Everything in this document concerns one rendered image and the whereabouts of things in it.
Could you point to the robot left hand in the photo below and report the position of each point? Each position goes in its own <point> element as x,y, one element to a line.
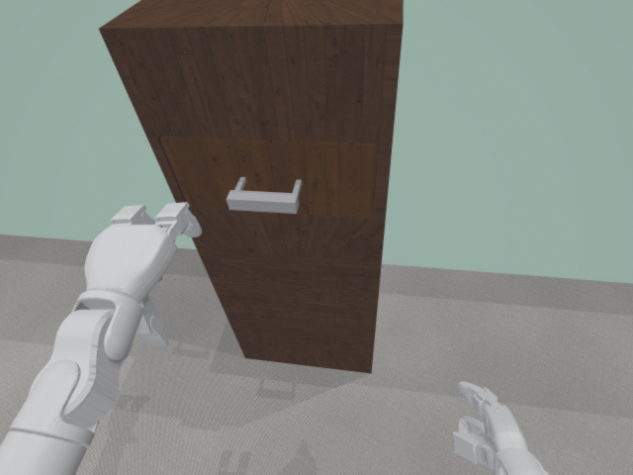
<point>133,253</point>

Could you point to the drawer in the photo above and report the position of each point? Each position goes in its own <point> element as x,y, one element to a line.
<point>338,178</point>

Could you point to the handle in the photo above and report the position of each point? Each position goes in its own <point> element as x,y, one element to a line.
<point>257,201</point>

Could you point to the cabinet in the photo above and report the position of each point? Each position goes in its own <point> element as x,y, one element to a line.
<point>298,289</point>

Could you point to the robot right hand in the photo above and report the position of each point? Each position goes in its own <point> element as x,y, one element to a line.
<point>479,442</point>

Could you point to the robot right forearm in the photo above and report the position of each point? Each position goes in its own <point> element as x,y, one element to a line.
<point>517,461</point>

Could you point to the robot left forearm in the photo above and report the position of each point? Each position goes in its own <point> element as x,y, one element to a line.
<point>76,389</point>

